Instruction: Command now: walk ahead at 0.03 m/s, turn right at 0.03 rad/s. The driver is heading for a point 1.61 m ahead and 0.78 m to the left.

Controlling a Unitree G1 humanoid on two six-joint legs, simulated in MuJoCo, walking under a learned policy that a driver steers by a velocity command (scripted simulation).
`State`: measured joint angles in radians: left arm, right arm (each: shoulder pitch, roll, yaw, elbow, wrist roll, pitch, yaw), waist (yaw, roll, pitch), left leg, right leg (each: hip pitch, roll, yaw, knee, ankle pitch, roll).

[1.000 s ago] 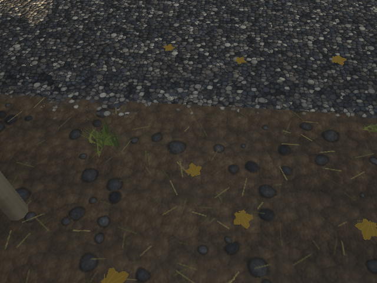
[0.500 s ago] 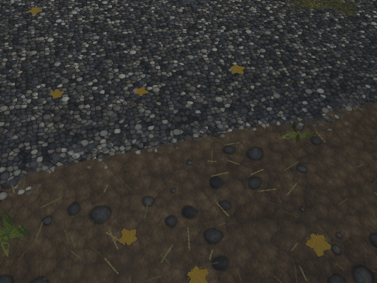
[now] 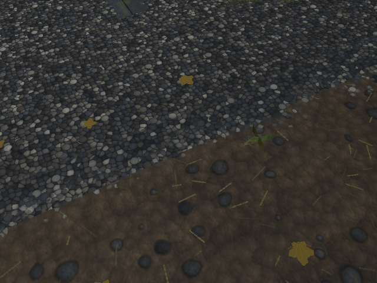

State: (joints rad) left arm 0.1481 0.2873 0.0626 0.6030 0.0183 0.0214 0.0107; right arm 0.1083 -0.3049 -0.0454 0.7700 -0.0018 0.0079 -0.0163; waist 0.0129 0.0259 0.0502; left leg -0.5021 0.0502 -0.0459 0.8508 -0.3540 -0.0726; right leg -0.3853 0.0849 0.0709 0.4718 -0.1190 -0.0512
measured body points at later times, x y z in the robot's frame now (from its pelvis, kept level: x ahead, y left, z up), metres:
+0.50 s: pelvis +0.03 +0.03 +0.00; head +0.06 +0.05 +0.45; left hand +0.10 +0.34 -0.10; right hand +0.25 -0.21 -0.09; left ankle -0.01 +0.14 -0.68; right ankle +0.07 -0.09 -0.73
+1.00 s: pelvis +0.04 +0.08 +0.01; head +0.06 +0.11 +0.46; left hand +0.07 +0.42 -0.08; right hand +0.29 -0.11 -0.08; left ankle -0.01 +0.16 -0.73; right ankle +0.16 -0.03 -0.71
